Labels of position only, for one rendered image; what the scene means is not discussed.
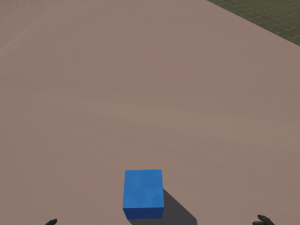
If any robot right hand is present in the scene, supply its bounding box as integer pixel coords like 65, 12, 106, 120
252, 215, 275, 225

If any carton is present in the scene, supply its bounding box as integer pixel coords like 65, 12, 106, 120
122, 170, 164, 219

